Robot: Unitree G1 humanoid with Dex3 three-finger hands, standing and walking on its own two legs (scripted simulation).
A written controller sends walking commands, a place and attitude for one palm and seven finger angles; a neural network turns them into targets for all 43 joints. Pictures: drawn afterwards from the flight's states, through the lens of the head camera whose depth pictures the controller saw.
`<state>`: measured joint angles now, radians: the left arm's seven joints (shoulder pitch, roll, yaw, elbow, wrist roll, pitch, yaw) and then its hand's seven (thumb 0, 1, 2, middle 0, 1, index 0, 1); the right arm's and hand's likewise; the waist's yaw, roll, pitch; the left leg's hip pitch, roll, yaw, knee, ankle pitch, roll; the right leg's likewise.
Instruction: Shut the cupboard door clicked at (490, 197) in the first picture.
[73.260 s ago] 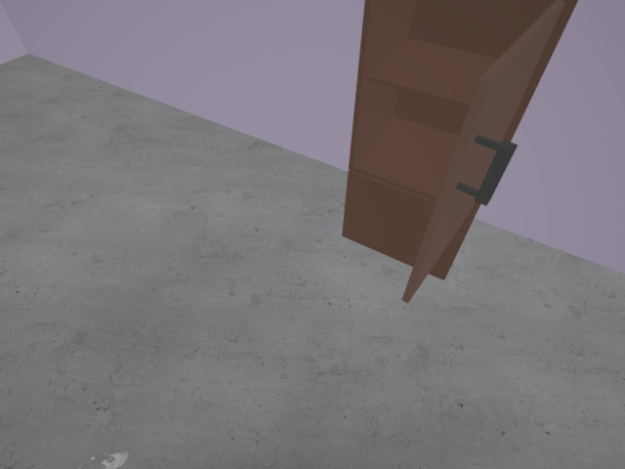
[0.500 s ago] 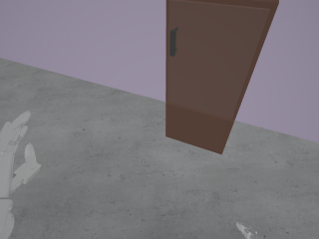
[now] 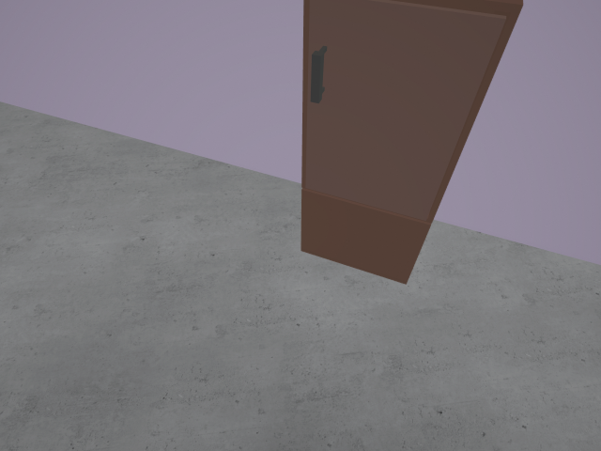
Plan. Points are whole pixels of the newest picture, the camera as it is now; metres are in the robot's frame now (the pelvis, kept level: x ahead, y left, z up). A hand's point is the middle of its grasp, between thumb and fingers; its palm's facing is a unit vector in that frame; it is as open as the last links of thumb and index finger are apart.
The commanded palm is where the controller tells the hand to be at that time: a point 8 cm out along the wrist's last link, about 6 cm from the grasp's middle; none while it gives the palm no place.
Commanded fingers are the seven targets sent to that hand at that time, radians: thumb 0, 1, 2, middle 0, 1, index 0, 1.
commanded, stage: let the arm hang, fingers relaxed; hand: left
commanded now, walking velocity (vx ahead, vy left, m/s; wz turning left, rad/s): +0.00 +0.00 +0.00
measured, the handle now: (319, 74) +0.94 +0.00 +0.04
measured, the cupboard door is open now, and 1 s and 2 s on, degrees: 0 0 0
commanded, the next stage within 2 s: look to check the result in 0.54 s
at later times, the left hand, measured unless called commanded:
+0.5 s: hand out of the picture -0.02 +0.16 -0.18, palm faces +0.02 -0.99 -0.13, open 7.4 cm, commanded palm none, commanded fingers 0.00 0.90 0.90 -0.20 -0.30 -0.20 -0.30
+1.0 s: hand out of the picture -0.02 +0.19 -0.18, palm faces -0.01 -0.98 -0.17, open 7.4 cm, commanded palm none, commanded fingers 0.00 0.90 0.90 -0.20 -0.30 -0.20 -0.30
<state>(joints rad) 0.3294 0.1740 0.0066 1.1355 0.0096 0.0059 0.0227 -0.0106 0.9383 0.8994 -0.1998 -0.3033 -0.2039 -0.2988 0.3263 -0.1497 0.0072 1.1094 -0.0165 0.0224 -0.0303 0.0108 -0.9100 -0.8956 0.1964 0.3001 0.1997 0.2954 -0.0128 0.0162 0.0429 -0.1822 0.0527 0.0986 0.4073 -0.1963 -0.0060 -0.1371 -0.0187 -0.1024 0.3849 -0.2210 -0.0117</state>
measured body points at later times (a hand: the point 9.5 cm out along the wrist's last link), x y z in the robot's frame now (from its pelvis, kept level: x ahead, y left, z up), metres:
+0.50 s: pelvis +0.00 +0.02 +0.00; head +0.00 +0.02 +0.45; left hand -0.02 +0.21 -0.17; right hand -0.03 -0.18 -0.16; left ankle +0.01 +0.12 -0.74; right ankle -0.01 -0.11 -0.74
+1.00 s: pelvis +0.00 +0.03 +0.00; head +0.01 +0.03 +0.45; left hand -0.02 +0.24 -0.16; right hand -0.03 -0.17 -0.16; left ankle +0.01 +0.12 -0.74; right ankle -0.01 -0.11 -0.74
